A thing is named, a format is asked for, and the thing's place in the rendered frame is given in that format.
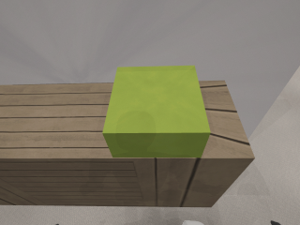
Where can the carton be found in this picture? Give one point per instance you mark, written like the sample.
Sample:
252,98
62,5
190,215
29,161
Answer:
156,112

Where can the pedestal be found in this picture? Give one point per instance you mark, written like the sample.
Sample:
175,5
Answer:
53,152

